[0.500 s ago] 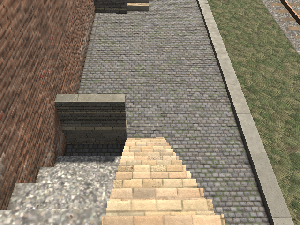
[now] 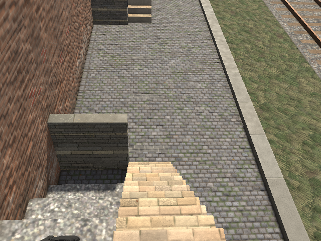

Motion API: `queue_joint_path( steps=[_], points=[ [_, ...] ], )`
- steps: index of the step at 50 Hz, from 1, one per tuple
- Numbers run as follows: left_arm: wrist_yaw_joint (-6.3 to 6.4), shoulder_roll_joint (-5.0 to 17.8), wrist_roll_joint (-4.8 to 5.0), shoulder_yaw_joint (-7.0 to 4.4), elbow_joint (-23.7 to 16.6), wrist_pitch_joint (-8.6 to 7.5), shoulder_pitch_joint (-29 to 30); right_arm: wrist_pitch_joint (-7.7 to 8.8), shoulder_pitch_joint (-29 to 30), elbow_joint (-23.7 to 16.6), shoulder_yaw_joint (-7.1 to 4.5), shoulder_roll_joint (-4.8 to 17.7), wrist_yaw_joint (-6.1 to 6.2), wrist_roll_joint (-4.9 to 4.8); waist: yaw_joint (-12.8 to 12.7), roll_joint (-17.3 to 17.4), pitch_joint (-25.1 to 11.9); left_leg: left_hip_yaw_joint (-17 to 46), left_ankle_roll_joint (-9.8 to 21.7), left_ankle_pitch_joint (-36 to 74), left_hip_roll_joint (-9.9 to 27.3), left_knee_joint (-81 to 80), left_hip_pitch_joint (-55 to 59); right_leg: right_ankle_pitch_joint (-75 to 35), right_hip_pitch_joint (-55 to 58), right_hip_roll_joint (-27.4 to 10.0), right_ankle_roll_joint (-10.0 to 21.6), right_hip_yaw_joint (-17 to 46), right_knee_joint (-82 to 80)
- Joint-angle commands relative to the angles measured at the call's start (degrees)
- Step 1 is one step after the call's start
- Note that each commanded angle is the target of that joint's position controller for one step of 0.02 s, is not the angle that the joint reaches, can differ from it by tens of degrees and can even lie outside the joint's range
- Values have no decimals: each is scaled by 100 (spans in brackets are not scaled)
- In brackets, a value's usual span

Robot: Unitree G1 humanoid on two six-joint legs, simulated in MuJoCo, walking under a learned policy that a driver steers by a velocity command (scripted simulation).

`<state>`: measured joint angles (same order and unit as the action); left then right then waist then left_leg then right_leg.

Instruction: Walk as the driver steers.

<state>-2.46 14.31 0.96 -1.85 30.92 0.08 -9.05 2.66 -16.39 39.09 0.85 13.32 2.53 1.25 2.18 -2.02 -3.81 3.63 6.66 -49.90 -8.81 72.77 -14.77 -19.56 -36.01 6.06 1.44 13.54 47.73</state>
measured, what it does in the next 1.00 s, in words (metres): goes down: right foot 0.21 m lower, then left foot 0.22 m lower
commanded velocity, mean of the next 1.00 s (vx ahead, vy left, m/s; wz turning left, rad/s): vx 1.00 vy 0.00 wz -0.18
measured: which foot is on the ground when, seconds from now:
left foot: down 0.00-0.10, up 0.12-0.38, down 0.40-0.72, up 0.74-1.00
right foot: up 0.00-0.12, down 0.14-0.42, up 0.44-0.68, down 0.70-1.00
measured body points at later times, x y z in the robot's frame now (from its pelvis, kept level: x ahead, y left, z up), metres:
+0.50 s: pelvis +0.29 -0.06 -0.32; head +0.31 -0.08 +0.13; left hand +0.53 +0.09 -0.41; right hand +0.38 -0.32 -0.42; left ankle +0.31 +0.07 -1.04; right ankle +0.19 -0.18 -0.78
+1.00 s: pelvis +0.52 -0.17 -0.46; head +0.55 -0.15 -0.02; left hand +0.64 +0.06 -0.60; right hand +0.62 -0.49 -0.53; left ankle +0.63 -0.09 -1.15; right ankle +0.39 -0.30 -1.02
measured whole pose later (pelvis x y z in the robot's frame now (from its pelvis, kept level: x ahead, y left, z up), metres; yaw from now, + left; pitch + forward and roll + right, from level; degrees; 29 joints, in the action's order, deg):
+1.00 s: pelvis +0.52 -0.17 -0.46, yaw -10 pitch +1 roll -2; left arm 0.4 14.2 1.8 0.4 41.0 -3.6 -19.4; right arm -0.4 -11.8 36.8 -4.0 20.1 -1.1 -3.0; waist -0.6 -0.4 1.6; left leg 1.9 3.8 21.4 -0.6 52.0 -36.3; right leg 45.4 -30.7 -11.3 -4.4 -5.9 89.2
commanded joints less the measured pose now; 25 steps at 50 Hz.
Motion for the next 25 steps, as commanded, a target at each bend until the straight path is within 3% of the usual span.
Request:
queue_joint_path(
  steps=[1, 2, 3, 4, 5, 6, 7, 8, 9, 10, 11, 12, 13, 14, 15, 16, 17, 18, 19, 20, 21, 22, 23, 24, 25],
  points=[
    [-161, 483, 6, -120, -331, -316, 936, -58, -1058, -96, -403, 1022, 105, -137, 479, 1108, 744, 2195, -581, 7350, 1748, -821, 2030, 773, -2886, -264, 335, 62, 278],
    [-227, 706, 102, -213, -11, -318, -1, 3, 39, -350, -417, 1161, 99, -149, -230, 1299, 414, 2488, -362, 7228, 2050, -288, 1841, 918, -2343, -537, 340, -7, 421],
    [-272, 1232, 120, -404, 507, -295, -1323, 84, 1073, -560, -397, 1177, 24, -121, -885, 1184, -106, 2030, -323, 7658, 1868, 189, 1729, 430, -947, -481, 347, -330, 363],
    [-185, 1466, 13, -543, 1046, -242, -2687, 166, 1893, -828, -420, 1166, -60, -88, -1645, 424, -599, 1106, -652, 8056, 1465, 1214, -174, 268, 1884, -110, 439, -1409, 510],
    [-24, 1387, -171, -591, 1598, -89, -4421, 252, 2491, -967, -521, 1383, -110, -73, -2715, -985, -800, 172, -1302, 7269, 639, 3610, -2723, 96, 5149, 142, 997, -1552, -71],
    [101, 559, -174, -403, 2007, 31, -5654, 251, 3884, -1401, -441, 1194, -106, -16, -3777, -2093, 335, -614, -1712, 2900, -102, 6439, -4803, -750, 5959, -165, 1454, -1301, -1551],
    [183, -163, -189, -56, 1983, 89, -4778, 288, 4036, -1808, -272, 529, -106, -30, -2816, -2050, 1267, -403, -1601, -27, -460, 6555, -5196, -629, 4770, -409, 1577, -415, -2112],
    [194, -302, -82, 212, 1390, -115, -3320, 382, 2519, -2100, -173, 86, -182, -144, -856, -1356, 1376, 400, -1423, 259, -213, 4786, -5433, -362, 4327, -315, 1639, 983, -1292],
    [179, -2, 66, 111, 924, -165, -1848, 378, 1299, -1881, -159, 95, -253, -202, 187, -584, 874, 550, -1101, 1164, 276, 3089, -4607, 443, 3205, -486, 1745, 1576, -1090],
    [248, 310, 194, -4, 596, -207, -791, 390, 857, -1638, -233, 259, -269, -182, 515, 111, 706, 451, -822, 2036, 527, 2349, -3858, 949, 1691, -510, 1638, 1781, -742],
    [494, 331, 429, 50, 381, -91, 207, 308, 960, -1713, -191, 438, -251, 7, 961, 1292, 866, -43, -899, 3488, 585, -548, -1746, 2004, -1081, 133, 1490, 1360, -583],
    [708, 644, 321, -59, 161, -84, 749, 350, 919, -1782, -86, 53, -290, 59, 1020, 1282, 637, -480, -1060, 4969, 289, -1127, 401, 1556, -2752, -105, 1660, 1986, -642],
    [730, 938, 108, -180, 505, -171, 536, 385, -63, -1211, -217, 255, -397, -106, 995, 705, -259, -94, -1031, 6480, 251, -322, 1945, 2317, -3032, -15, 1737, 2869, 186],
    [769, 907, 69, -150, 443, -220, 777, 416, -358, -994, -435, 953, -371, -209, 918, 317, -616, 1330, -827, 7465, 1004, -168, 1182, 2388, -2002, -389, 1480, 3053, 1732],
    [763, 429, 296, 7, 378, -224, 572, 251, 410, -1346, -291, 825, -283, -58, 539, 724, -298, 797, -858, 7376, 917, -2391, 469, 2833, -1125, 189, 1201, 1899, 1759],
    [807, 115, 412, 32, 759, -189, -560, 160, 1493, -1638, -122, 540, -216, 209, -472, 975, 91, 663, -879, 8185, 1063, -4534, -15, 3400, -103, 562, 924, 1380, 1815],
    [805, 34, 374, -7, 1075, -81, -1182, 136, 1966, -1709, -70, 177, -246, 102, -890, 893, 232, 562, -1013, 8260, 1011, -5440, -367, 3193, 883, 489, 971, 1357, 1991],
    [796, 47, 185, -16, 1175, 121, -1271, 123, 1983, -1676, 5, 65, -351, 83, -1105, 435, 306, 607, -937, 7805, 1090, -5409, -162, 2420, 898, 387, 1132, 1765, 2315],
    [766, 33, 80, 17, 1124, 245, -1090, 159, 1464, -1537, -28, 63, -497, -68, -911, 89, 243, 591, -833, 7350, 1091, -5611, 316, 1938, 710, 435, 1179, 1901, 2614],
    [689, -164, 3, 100, 1005, 295, -578, 214, 226, -1166, -83, 148, -531, -23, -218, 328, 32, 262, -742, 9203, 1360, -5381, 2087, 2249, -442, 890, 780, 1574, 4173],
    [512, -114, 11, 209, 749, 211, -541, 286, -482, -1056, -97, 465, -604, 25, 217, 1561, -936, 1391, 220, 10583, 2532, -3240, 4718, 5498, -2807, 1385, 68, 1011, 6635],
    [262, 54, -1, 264, 553, -106, -973, 248, -551, -1007, -165, 747, -618, -171, -23, 2217, -1358, 2085, 1088, 10784, 3401, -2410, 5696, 7372, -4023, 869, 35, 1194, 7338],
    [168, 250, 93, 222, 479, -349, -574, 213, -849, -870, -278, 975, -565, -271, 132, 1876, -1379, 2184, 1331, 10454, 3472, -2517, 5579, 7167, -4284, 387, 7, 1064, 7606],
    [171, 370, 107, 224, 425, -450, -329, 203, -1163, -671, -411, 1174, -547, -302, 254, 944, -1445, 2168, 1233, 10370, 3296, -2898, 5184, 6941, -3995, 224, 76, 734, 7149],
    [306, 273, 175, 239, 200, -498, -103, 243, -1274, -302, -536, 1438, -589, -332, 34, 66, -1128, 2923, 1349, 9590, 3430, -3608, 4136, 6213, -3848, 36, 76, 182, 6845]
  ],
)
